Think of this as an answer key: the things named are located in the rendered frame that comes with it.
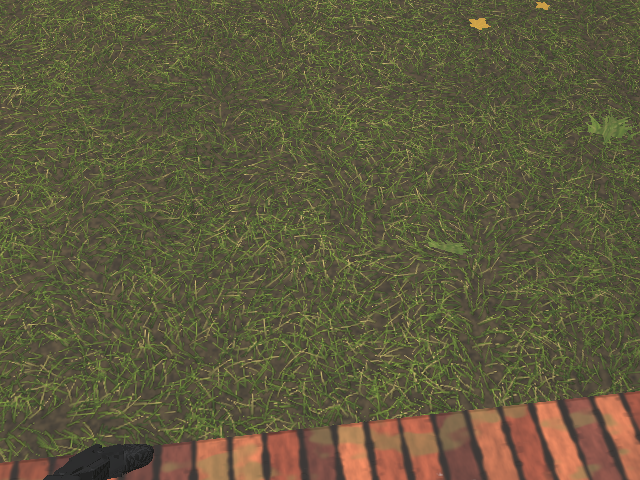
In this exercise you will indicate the robot left hand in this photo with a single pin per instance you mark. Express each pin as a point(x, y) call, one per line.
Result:
point(97, 463)

